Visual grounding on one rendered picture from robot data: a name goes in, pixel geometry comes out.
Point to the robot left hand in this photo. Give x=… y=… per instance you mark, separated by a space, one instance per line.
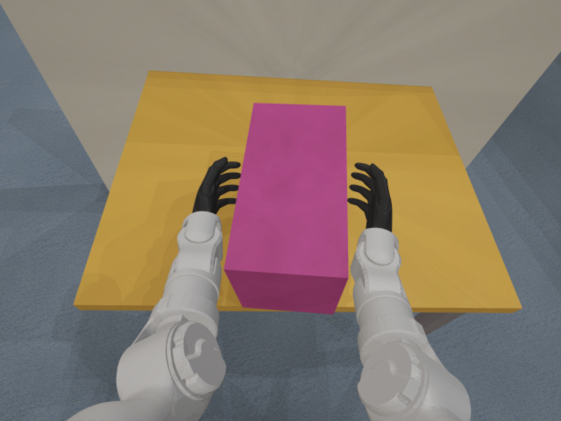
x=209 y=191

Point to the robot right hand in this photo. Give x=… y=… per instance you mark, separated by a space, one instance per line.
x=378 y=210

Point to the table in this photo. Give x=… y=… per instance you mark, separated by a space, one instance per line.
x=450 y=263

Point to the robot left forearm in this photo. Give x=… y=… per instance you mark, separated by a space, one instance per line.
x=193 y=283

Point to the right robot upper arm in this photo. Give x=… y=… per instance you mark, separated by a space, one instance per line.
x=399 y=382

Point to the carton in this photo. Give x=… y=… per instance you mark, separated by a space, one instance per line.
x=288 y=247

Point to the robot right forearm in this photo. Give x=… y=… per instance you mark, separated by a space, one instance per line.
x=382 y=308

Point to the left robot upper arm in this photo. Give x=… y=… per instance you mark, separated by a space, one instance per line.
x=168 y=376

